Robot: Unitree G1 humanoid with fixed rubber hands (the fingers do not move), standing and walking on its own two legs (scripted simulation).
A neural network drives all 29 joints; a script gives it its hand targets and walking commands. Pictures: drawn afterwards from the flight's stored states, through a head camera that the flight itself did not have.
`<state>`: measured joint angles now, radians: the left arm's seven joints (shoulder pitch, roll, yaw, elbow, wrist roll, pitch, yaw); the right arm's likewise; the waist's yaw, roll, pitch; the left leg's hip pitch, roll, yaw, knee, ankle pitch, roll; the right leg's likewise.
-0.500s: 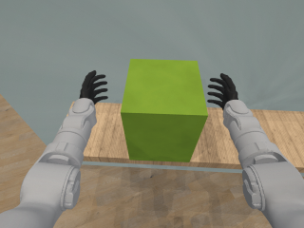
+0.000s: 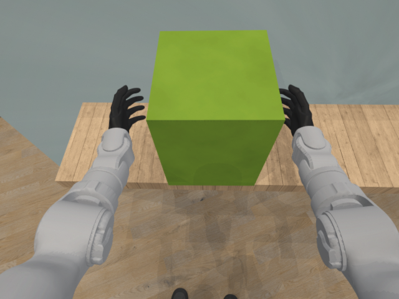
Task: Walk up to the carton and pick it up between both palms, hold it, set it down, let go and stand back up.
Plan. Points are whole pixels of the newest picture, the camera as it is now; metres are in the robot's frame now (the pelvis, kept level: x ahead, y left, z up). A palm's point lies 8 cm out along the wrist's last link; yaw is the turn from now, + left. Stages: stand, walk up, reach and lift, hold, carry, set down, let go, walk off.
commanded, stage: reach and lift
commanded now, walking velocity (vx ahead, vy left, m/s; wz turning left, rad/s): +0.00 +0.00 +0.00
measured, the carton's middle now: (211, 116) +0.50 +0.04 +0.04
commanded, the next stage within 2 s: none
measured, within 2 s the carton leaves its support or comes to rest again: neither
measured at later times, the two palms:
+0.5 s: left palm (142, 126) +0.46 +0.18 +0.03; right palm (280, 125) +0.50 -0.11 +0.03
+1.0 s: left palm (141, 127) +0.46 +0.18 +0.03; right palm (280, 128) +0.49 -0.11 +0.03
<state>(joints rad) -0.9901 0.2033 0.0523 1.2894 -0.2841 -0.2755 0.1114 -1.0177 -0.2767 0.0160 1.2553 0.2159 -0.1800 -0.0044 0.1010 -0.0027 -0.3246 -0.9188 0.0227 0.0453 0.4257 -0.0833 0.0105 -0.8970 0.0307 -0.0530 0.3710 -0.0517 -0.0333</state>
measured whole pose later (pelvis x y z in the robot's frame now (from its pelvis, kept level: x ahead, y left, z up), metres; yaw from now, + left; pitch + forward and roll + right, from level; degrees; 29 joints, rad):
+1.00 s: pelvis +0.06 +0.00 +0.02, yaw +4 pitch +26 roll +0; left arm -0.74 -0.11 0.53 0.96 0.37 -0.31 0.09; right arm -0.74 0.05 -0.53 0.97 -0.44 -0.32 -0.05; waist 0.04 0.03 -0.20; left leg -0.57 -0.01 -0.01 0.16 -0.04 0.01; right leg -0.52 0.01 -0.10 0.09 -0.03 -0.03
